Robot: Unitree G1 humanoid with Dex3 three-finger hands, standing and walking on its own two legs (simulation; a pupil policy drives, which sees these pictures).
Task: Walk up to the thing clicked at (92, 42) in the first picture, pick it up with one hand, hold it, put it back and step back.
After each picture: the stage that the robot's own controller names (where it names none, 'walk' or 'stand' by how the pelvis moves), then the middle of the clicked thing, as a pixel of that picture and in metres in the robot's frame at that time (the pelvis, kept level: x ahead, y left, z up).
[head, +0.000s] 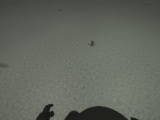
stand; (92, 43) +1.59 -0.02 -0.72
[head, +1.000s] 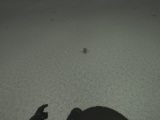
walk; (85, 50) +1.45 +0.23 -0.70
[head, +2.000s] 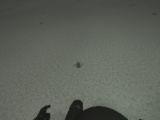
walk; (78, 64) +0.95 +0.31 -0.72
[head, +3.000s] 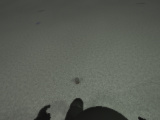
walk; (77, 80) +0.58 +0.25 -0.72
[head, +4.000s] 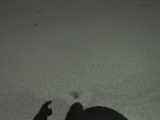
walk; (75, 95) +0.36 +0.22 -0.71
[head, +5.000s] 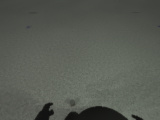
stand; (72, 103) +0.28 +0.20 -0.72
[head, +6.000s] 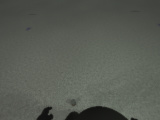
stand; (73, 102) +0.29 +0.20 -0.72
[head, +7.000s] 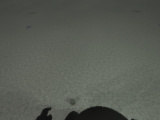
stand; (72, 101) +0.29 +0.21 -0.73
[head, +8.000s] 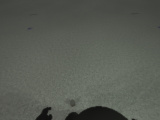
stand; (72, 103) +0.29 +0.20 -0.73
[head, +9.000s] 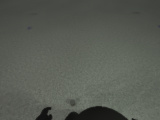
go down; (72, 103) +0.29 +0.20 -0.73
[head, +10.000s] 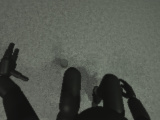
go down; (64, 64) +0.37 +0.23 -0.34
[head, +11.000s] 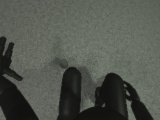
go down; (64, 64) +0.36 +0.24 -0.30
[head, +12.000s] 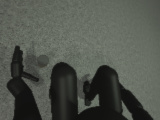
close in; (43, 61) +0.35 +0.26 -0.22
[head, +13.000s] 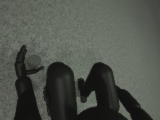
close; (33, 62) +0.35 +0.27 -0.21
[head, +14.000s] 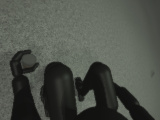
close; (29, 62) +0.35 +0.28 -0.21
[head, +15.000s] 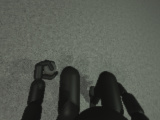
lift; (49, 70) +0.28 +0.28 -0.11
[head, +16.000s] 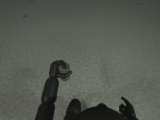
lift; (64, 72) +0.32 +0.18 +0.03
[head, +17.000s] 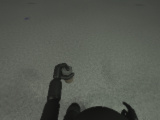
hold; (68, 74) +0.31 +0.17 -0.01
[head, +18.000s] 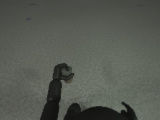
hold; (67, 74) +0.31 +0.17 +0.00
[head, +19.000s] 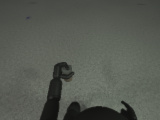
hold; (67, 73) +0.32 +0.18 +0.00
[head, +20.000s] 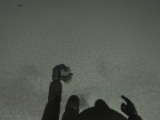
crouch; (66, 75) +0.31 +0.18 -0.05
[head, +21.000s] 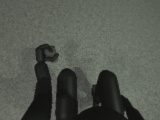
lower; (51, 55) +0.41 +0.26 -0.11
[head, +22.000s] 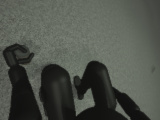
lower; (23, 56) +0.40 +0.28 -0.22
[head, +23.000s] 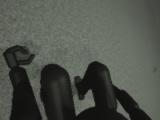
lower; (24, 56) +0.38 +0.29 -0.22
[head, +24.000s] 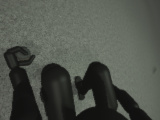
lower; (24, 57) +0.38 +0.29 -0.22
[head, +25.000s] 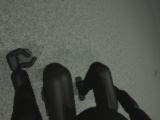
lower; (26, 59) +0.36 +0.29 -0.22
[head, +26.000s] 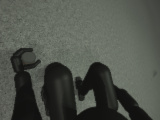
open; (28, 60) +0.36 +0.28 -0.22
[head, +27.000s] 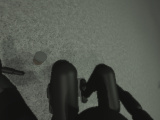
stand; (39, 58) +0.35 +0.27 -0.22
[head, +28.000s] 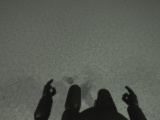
walk; (70, 80) +0.35 +0.21 -0.54
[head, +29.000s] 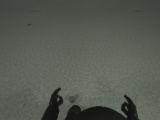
stand; (72, 99) +0.32 +0.20 -0.66
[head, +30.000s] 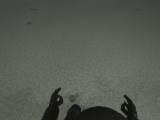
stand; (72, 98) +0.32 +0.20 -0.66
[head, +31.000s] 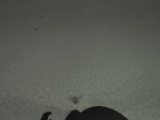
stand; (75, 100) +0.35 +0.19 -0.72
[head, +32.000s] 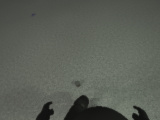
walk; (77, 84) +0.41 +0.23 -0.70
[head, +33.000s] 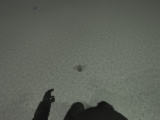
walk; (79, 68) +0.67 +0.18 -0.70
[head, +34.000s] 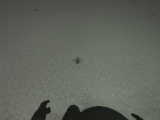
stand; (77, 60) +0.93 +0.20 -0.70
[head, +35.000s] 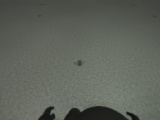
stand; (79, 63) +0.95 +0.21 -0.72
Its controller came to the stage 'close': yes
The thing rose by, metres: 0.71
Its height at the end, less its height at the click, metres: +0.00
